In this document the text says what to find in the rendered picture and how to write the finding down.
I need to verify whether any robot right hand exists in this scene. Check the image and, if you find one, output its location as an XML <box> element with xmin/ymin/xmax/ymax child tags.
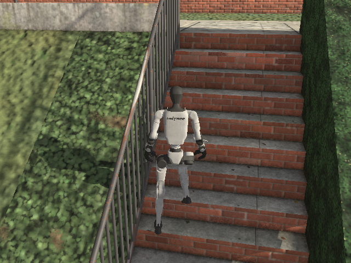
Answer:
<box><xmin>194</xmin><ymin>150</ymin><xmax>207</xmax><ymax>159</ymax></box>

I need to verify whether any left robot shin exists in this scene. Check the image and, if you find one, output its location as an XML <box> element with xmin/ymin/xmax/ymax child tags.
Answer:
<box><xmin>155</xmin><ymin>187</ymin><xmax>163</xmax><ymax>226</ymax></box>

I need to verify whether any robot right upper arm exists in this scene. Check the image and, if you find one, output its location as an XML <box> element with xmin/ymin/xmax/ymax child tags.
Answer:
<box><xmin>188</xmin><ymin>110</ymin><xmax>201</xmax><ymax>140</ymax></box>

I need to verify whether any left robot thigh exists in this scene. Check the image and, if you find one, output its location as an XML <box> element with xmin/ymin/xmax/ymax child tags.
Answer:
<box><xmin>156</xmin><ymin>154</ymin><xmax>168</xmax><ymax>198</ymax></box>

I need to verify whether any robot left hand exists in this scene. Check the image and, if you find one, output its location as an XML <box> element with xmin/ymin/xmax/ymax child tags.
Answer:
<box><xmin>144</xmin><ymin>150</ymin><xmax>157</xmax><ymax>162</ymax></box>

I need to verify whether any left robot forearm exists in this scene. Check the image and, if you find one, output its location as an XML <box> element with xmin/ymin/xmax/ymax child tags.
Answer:
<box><xmin>145</xmin><ymin>131</ymin><xmax>155</xmax><ymax>152</ymax></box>

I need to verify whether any right robot forearm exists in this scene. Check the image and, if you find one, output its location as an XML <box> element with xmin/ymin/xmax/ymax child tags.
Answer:
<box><xmin>196</xmin><ymin>132</ymin><xmax>206</xmax><ymax>152</ymax></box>

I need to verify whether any robot left upper arm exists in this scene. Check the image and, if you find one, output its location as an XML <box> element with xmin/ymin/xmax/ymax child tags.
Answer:
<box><xmin>149</xmin><ymin>110</ymin><xmax>165</xmax><ymax>140</ymax></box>

